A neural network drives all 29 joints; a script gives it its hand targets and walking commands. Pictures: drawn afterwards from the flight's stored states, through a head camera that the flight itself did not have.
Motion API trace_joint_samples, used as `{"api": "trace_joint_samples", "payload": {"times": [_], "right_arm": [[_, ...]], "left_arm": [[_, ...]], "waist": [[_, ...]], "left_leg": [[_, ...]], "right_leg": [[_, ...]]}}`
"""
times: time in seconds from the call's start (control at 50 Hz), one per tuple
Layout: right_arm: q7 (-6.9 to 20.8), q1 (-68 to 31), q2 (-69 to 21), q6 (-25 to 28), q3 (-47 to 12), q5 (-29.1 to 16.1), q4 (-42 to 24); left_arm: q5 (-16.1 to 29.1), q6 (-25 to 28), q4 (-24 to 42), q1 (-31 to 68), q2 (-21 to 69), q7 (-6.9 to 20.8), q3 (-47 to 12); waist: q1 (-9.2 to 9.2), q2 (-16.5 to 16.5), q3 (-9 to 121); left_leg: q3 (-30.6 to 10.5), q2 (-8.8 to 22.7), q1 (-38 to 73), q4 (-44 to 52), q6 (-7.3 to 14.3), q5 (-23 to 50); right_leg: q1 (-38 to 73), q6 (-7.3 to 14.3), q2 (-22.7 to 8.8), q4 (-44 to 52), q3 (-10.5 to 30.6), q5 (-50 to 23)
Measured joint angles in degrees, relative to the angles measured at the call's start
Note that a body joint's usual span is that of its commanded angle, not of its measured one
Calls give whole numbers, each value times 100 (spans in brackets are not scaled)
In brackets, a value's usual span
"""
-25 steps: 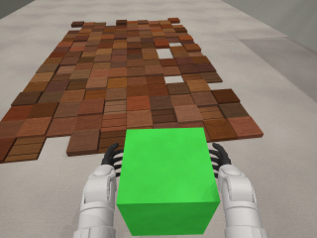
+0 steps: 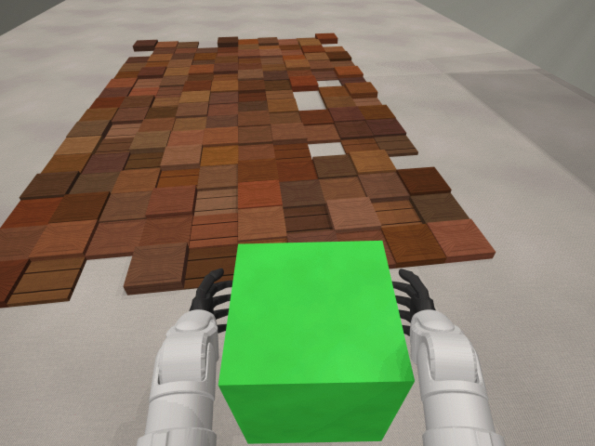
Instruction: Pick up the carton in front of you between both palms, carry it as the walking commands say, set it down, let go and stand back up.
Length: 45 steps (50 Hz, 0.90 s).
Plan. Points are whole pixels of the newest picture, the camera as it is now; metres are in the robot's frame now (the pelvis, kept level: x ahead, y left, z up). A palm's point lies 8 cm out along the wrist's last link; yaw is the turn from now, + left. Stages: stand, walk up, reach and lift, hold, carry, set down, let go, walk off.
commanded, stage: hold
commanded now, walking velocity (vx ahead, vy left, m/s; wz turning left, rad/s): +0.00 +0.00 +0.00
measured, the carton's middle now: (312, 346) +0.29 +0.00 -0.02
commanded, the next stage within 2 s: carry in 0.24 s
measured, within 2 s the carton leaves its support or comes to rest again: neither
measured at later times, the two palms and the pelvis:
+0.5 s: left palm (218, 287) +0.33 +0.13 +0.07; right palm (429, 293) +0.32 -0.17 +0.07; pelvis +0.05 -0.01 -0.01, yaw -2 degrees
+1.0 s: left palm (245, 179) +0.57 +0.12 +0.09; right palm (406, 186) +0.54 -0.18 +0.09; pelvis +0.28 -0.01 +0.00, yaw -2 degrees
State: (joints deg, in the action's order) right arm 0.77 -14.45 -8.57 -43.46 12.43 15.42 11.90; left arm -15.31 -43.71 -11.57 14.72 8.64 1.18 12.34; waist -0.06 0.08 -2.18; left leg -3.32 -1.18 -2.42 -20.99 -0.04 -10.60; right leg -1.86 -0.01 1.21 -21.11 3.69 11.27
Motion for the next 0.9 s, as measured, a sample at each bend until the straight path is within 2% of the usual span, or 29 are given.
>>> {"api": "trace_joint_samples", "payload": {"times": [0.24,0.3,0.34,0.44,0.52,0.58,0.62,0.66,0.7,0.74,0.78,0.82,0.86,0.9], "right_arm": [[-21,124,28,-57,-110,-48,-123],[-72,178,37,-117,-164,-104,-166],[-106,244,51,-195,-225,-186,-336],[-263,344,68,-566,-432,-435,-1036],[-419,487,157,-1172,-567,-641,-1613],[-461,612,351,-1591,-574,-883,-2017],[-511,627,362,-1841,-572,-1005,-2237],[-535,636,273,-2029,-549,-1057,-2495],[-549,669,107,-2140,-536,-1031,-2797],[-555,662,89,-2204,-697,-990,-2996],[-581,639,100,-2306,-830,-954,-2988],[-626,634,102,-2487,-829,-953,-3042],[-679,623,101,-2626,-772,-961,-3118],[-698,558,95,-2711,-682,-974,-3167]], "left_arm": [[49,-48,121,-129,-30,-17,-106],[116,-107,170,-188,-40,-58,-131],[206,-181,341,-262,-56,-93,-190],[490,-547,1080,-400,-105,-211,-310],[702,-1110,1516,-446,-145,-340,-467],[748,-1517,1802,-446,-73,-495,-660],[788,-1795,2126,-550,-96,-601,-785],[834,-2036,2519,-646,-110,-646,-799],[894,-2220,2919,-716,-116,-650,-738],[968,-2327,3249,-780,-125,-646,-635],[1028,-2446,3345,-826,-129,-645,-524],[1061,-2592,3312,-768,-125,-646,-487],[1073,-2690,3236,-656,-116,-651,-494],[1063,-2732,3178,-536,-99,-652,-497]], "waist": [[-6,-7,83],[-22,-3,442],[-25,0,649],[-46,-19,997],[4,-139,1258],[33,-19,1342],[19,120,1294],[-17,225,1203],[-58,293,1102],[-116,305,1049],[-90,219,1054],[-41,67,1039],[22,-22,1017],[92,-75,988]], "left_leg": [[-8,3,-100,-51,-8,-27],[37,8,-563,-433,-11,-475],[72,15,-790,-564,2,-820],[189,73,-1152,-787,28,-542],[168,229,-1297,-1147,22,-985],[543,294,-1751,-1908,23,-1606],[809,231,-2002,-1977,19,-1720],[1032,150,-2140,-1648,4,-1456],[1286,73,-2046,-932,-3,-888],[1481,66,-1830,-572,189,-83],[1572,113,-1736,-747,362,-233],[1559,172,-1499,-608,386,-489],[1516,202,-1168,-256,292,-495],[1469,226,-814,121,243,-467]], "right_leg": [[-98,2,7,-50,-8,28],[-577,9,17,-444,2,461],[-829,22,2,-617,-12,839],[-1317,51,-98,-1053,-199,968],[-1277,59,-55,-957,-421,710],[-1176,108,-125,-860,-552,936],[-1003,85,-233,-604,-545,939],[-795,47,-326,-353,-506,928],[-616,-9,-400,-329,-453,1059],[-730,-40,-463,-975,-456,1417],[-1320,31,-444,-2391,-564,1585],[-1971,127,-402,-3517,-721,1521],[-2469,134,-450,-3785,-864,1208],[-2821,81,-512,-3439,-952,859]]}}
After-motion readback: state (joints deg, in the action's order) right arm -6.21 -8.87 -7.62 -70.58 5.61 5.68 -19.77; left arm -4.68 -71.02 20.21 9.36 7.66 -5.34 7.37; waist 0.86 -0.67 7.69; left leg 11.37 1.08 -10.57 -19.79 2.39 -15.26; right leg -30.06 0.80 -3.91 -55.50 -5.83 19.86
